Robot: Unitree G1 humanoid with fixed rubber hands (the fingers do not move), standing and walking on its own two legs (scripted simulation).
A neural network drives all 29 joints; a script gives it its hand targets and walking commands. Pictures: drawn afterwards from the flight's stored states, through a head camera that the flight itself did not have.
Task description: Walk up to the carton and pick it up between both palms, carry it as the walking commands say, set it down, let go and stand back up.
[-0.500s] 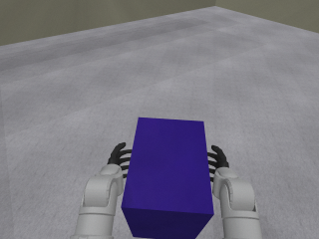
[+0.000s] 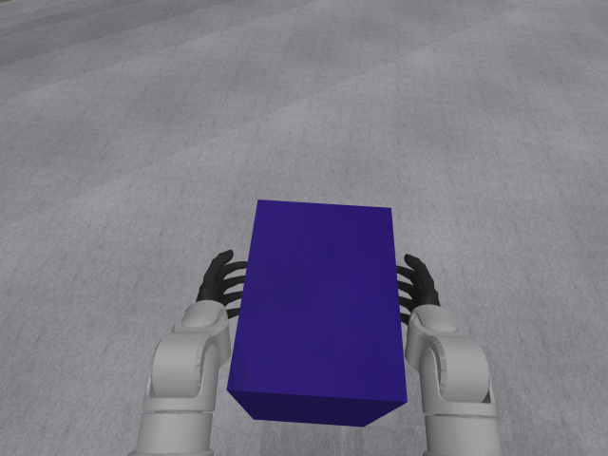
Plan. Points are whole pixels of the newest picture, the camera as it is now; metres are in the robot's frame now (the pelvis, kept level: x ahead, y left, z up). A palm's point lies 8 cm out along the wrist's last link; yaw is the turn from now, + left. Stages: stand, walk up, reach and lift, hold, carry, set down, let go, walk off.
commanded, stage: carry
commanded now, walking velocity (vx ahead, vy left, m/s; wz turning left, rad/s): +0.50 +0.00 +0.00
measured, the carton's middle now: (315, 324) +0.31 +0.00 -0.03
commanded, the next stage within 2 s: none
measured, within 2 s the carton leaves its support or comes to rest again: neither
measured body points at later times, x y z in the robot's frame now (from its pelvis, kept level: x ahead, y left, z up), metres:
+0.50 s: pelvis +0.27 -0.02 -0.01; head +0.31 -0.02 +0.44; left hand +0.58 +0.11 +0.06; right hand +0.58 -0.15 +0.06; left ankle +0.36 +0.09 -0.74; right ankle +0.16 -0.12 -0.73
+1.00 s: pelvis +0.56 -0.05 +0.00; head +0.60 -0.08 +0.45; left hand +0.85 +0.08 +0.07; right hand +0.86 -0.18 +0.06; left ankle +0.58 +0.06 -0.70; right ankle +0.50 -0.13 -0.74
